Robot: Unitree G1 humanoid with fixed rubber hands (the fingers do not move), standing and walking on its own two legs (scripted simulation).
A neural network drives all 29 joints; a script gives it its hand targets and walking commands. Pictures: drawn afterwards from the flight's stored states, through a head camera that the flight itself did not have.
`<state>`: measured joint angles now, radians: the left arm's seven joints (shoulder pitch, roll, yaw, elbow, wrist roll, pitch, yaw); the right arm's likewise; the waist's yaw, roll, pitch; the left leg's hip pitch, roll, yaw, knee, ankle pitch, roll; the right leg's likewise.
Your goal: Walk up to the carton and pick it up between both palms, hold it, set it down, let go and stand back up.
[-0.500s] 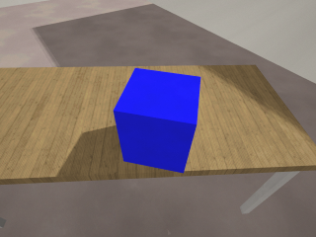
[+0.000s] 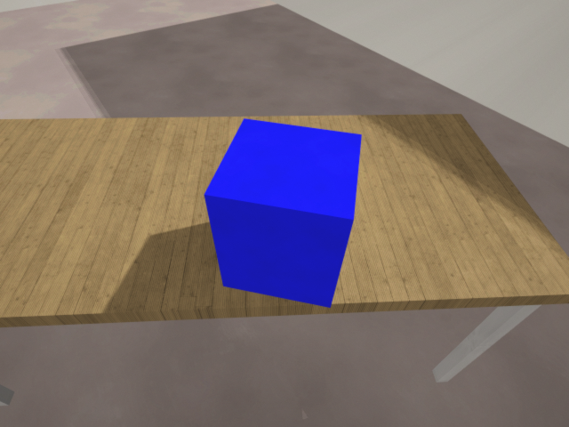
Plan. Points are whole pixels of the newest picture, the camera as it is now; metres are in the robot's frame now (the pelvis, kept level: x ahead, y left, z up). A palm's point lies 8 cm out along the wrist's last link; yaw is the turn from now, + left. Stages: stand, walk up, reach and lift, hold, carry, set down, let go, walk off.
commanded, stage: stand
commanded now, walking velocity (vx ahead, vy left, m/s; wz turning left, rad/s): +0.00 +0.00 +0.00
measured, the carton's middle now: (288, 215) +0.47 -0.01 +0.01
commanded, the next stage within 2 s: none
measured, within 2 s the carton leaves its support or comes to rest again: neither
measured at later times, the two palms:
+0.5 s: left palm out of the picture -0.05 +0.19 -0.15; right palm out of the picture -0.04 -0.21 -0.15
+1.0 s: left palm out of the picture -0.04 +0.19 -0.15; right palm out of the picture -0.03 -0.21 -0.15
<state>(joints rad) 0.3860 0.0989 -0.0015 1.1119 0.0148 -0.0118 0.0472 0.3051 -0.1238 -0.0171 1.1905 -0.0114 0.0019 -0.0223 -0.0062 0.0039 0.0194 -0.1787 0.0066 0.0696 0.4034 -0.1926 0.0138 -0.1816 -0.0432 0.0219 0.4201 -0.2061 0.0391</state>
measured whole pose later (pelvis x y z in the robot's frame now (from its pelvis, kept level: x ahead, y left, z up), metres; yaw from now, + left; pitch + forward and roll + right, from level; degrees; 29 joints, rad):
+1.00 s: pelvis +0.01 -0.01 +0.00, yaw +0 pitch -2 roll +0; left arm 0.36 0.09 0.00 1.14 0.01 -0.01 0.04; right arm 0.33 -0.10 -0.01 1.17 -0.01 -0.01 -0.03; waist 0.00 0.00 0.03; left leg -0.18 0.03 0.06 0.43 -0.21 0.00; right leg -0.18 -0.02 0.01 0.43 -0.22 0.02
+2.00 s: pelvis +0.03 +0.00 +0.00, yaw +0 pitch -2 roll +0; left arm 0.34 0.09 0.01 1.16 0.01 -0.01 0.04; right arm 0.32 -0.09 -0.01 1.17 -0.01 -0.02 -0.04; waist 0.00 -0.01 0.04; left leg -0.15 0.01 0.07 0.41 -0.24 0.01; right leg -0.14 -0.04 0.03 0.41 -0.24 0.04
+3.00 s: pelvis +0.04 +0.01 +0.00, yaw +0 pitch -2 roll +0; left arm 0.33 0.09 0.01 1.17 0.01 -0.01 0.05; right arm 0.32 -0.09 -0.02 1.16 -0.01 -0.03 -0.04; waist -0.01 -0.02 0.05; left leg -0.11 -0.01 0.08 0.41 -0.26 0.03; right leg -0.11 -0.06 0.03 0.40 -0.26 0.06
